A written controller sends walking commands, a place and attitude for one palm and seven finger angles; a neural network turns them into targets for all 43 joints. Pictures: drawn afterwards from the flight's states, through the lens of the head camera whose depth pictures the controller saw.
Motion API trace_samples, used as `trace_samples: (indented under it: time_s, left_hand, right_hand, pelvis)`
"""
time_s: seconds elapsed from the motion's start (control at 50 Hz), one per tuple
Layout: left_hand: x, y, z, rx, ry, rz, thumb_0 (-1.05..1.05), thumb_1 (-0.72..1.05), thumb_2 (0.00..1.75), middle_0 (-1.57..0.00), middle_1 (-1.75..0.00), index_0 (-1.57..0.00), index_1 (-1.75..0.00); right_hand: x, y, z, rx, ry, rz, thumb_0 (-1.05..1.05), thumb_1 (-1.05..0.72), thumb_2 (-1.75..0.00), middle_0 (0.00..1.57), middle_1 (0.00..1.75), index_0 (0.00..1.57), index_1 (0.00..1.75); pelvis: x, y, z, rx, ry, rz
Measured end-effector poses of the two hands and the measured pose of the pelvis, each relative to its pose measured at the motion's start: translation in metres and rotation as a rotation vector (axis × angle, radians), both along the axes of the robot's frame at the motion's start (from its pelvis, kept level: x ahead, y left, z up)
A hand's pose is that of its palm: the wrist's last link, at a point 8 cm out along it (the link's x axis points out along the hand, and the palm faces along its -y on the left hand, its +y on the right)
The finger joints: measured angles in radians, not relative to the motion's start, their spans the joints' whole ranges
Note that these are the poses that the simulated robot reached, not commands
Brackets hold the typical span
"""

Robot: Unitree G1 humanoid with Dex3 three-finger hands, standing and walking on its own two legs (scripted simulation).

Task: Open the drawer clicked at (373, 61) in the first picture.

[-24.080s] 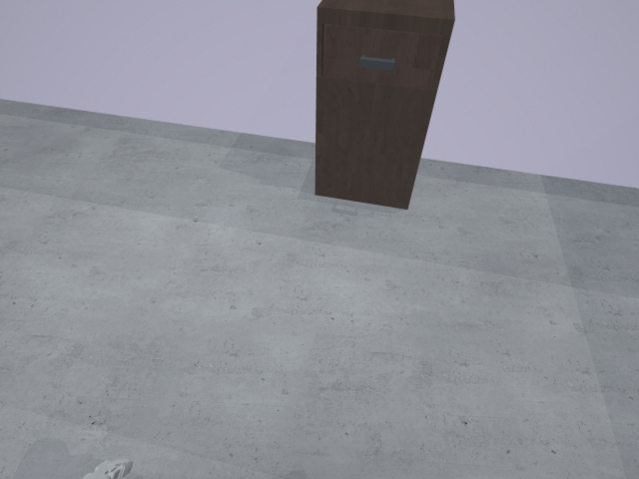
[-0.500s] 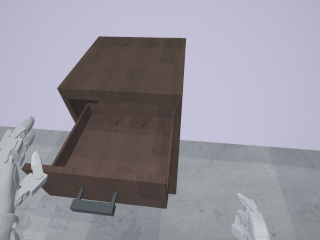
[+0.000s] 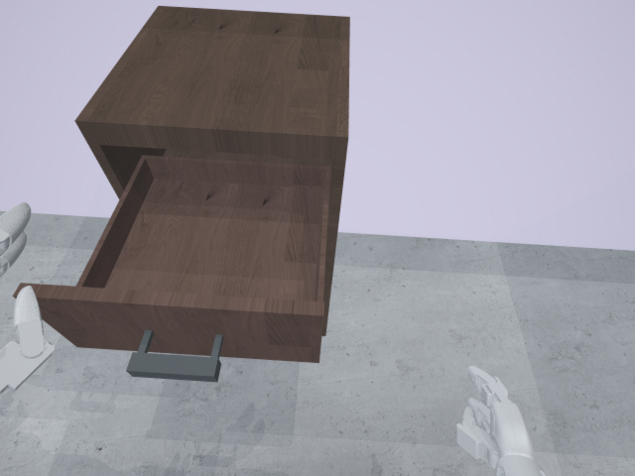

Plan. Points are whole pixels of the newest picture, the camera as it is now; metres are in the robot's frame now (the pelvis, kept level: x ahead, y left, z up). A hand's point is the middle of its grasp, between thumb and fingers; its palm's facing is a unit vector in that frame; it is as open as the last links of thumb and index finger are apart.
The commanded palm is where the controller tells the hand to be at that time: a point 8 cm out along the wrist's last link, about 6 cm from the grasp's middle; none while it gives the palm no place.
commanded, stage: step back with the hand held close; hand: left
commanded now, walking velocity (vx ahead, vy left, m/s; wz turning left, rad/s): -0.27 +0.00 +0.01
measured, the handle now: (179, 352) +0.28 +0.22 -0.08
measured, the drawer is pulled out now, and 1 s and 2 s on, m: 0.30 0.30 0.30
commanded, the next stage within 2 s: stop stepping back and stand still in 0.72 s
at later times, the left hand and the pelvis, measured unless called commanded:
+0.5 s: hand (49, 440) +0.13 +0.20 +0.17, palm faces +0.29 -0.82 -0.49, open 7.4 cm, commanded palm +0.06 +0.25 +0.18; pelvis -0.09 -0.02 +0.00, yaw -3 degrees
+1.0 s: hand out of the picture -0.03 +0.16 +0.18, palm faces +0.32 -0.79 -0.53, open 7.4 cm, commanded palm -0.09 +0.21 +0.18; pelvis -0.22 -0.07 -0.01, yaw +0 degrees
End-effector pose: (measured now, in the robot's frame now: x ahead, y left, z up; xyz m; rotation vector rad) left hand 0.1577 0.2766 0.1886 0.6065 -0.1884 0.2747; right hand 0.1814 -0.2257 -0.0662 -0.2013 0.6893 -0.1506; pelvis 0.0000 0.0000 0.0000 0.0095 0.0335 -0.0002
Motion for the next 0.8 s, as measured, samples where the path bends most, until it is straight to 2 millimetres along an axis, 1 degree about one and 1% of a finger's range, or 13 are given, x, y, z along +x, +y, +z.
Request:
trace_samples:
  time_s: [0.12,0.2,0.26,0.34,0.42,0.48,0.54,0.6,0.64,0.7,0.74,0.78,0.8]
  left_hand:
    - [-0.026,-0.006,-0.007,-0.065,-0.042,0.050,0.01,0.88,0.90,-0.22,-0.30,-0.21,-0.30]
    - [-0.035,-0.002,-0.014,-0.099,-0.049,0.044,0.01,0.88,0.90,-0.22,-0.30,-0.21,-0.30]
    - [-0.039,0.005,-0.016,-0.090,-0.047,0.037,0.01,0.88,0.90,-0.22,-0.30,-0.21,-0.30]
    - [-0.046,0.006,-0.006,-0.060,-0.061,0.037,0.02,0.88,0.90,-0.22,-0.30,-0.21,-0.30]
    - [-0.056,-0.009,0.003,-0.044,-0.082,-0.001,0.02,0.89,0.90,-0.21,-0.30,-0.21,-0.30]
    - [-0.062,-0.027,0.001,-0.031,-0.065,-0.041,0.01,0.89,0.90,-0.21,-0.30,-0.21,-0.30]
    - [-0.068,-0.045,-0.001,-0.032,-0.017,-0.081,0.01,0.89,0.90,-0.21,-0.30,-0.21,-0.30]
    - [-0.083,-0.056,0.001,-0.023,0.015,-0.116,0.01,0.88,0.90,-0.22,-0.30,-0.21,-0.30]
    - [-0.095,-0.056,0.002,-0.014,0.040,-0.109,0.01,0.88,0.90,-0.22,-0.30,-0.22,-0.30]
    - [-0.113,-0.049,-0.001,-0.005,0.073,-0.061,0.01,0.88,0.90,-0.22,-0.30,-0.22,-0.30]
    - [-0.125,-0.044,-0.006,-0.011,0.078,-0.034,0.01,0.88,0.90,-0.22,-0.30,-0.22,-0.30]
    - [-0.137,-0.041,-0.012,-0.020,0.061,-0.030,0.01,0.88,0.90,-0.22,-0.30,-0.22,-0.30]
    - [-0.143,-0.041,-0.014,-0.026,0.049,-0.030,0.01,0.88,0.90,-0.22,-0.30,-0.22,-0.30]
  right_hand:
    - [-0.012,0.001,-0.005,0.012,-0.021,0.038,0.01,-0.91,-0.90,0.20,0.30,0.20,0.30]
    - [-0.031,-0.003,-0.007,-0.028,0.010,0.027,0.01,-0.91,-0.90,0.20,0.30,0.20,0.30]
    - [-0.048,-0.002,-0.004,-0.045,0.030,0.007,0.01,-0.91,-0.90,0.20,0.30,0.20,0.30]
    - [-0.068,0.002,0.002,-0.036,0.022,0.008,0.01,-0.91,-0.90,0.20,0.30,0.20,0.30]
    - [-0.082,0.001,-0.002,0.003,0.016,0.024,0.01,-0.90,-0.90,0.20,0.30,0.20,0.30]
    - [-0.089,-0.006,-0.011,0.029,0.005,0.041,0.01,-0.90,-0.90,0.20,0.30,0.20,0.30]
    - [-0.101,-0.017,-0.018,0.050,0.015,0.042,0.01,-0.90,-0.90,0.20,0.30,0.20,0.30]
    - [-0.119,-0.031,-0.015,0.061,0.037,-0.003,0.01,-0.90,-0.90,0.20,0.30,0.20,0.30]
    - [-0.130,-0.041,-0.008,0.043,0.052,-0.035,0.01,-0.90,-0.90,0.20,0.30,0.20,0.30]
    - [-0.143,-0.051,0.001,0.001,0.057,-0.063,0.01,-0.91,-0.90,0.20,0.30,0.20,0.30]
    - [-0.149,-0.056,0.003,-0.032,0.048,-0.063,0.01,-0.91,-0.90,0.20,0.30,0.20,0.30]
    - [-0.154,-0.059,-0.002,-0.060,0.031,-0.058,0.01,-0.91,-0.90,0.20,0.30,0.20,0.30]
    - [-0.158,-0.058,-0.003,-0.059,0.036,-0.056,0.01,-0.91,-0.90,0.20,0.30,0.20,0.30]
  pelvis:
    - [-0.019,-0.004,-0.004,-0.017,-0.004,0.005]
    - [-0.031,0.003,-0.006,-0.027,-0.005,0.007]
    - [-0.041,0.005,-0.004,-0.014,-0.012,0.000]
    - [-0.051,0.001,0.001,-0.033,0.008,0.014]
    - [-0.063,-0.008,0.001,-0.026,0.026,-0.018]
    - [-0.079,-0.018,-0.003,-0.009,0.033,-0.044]
    - [-0.099,-0.026,-0.001,-0.051,0.015,-0.034]
    - [-0.112,-0.032,0.004,-0.013,0.015,-0.027]
    - [-0.118,-0.035,0.009,0.018,0.027,-0.029]
    - [-0.128,-0.037,0.012,0.038,0.043,-0.027]
    - [-0.138,-0.036,0.009,0.026,0.046,-0.014]
    - [-0.151,-0.033,0.000,-0.005,0.040,0.012]
    - [-0.159,-0.034,-0.001,0.009,0.034,0.019]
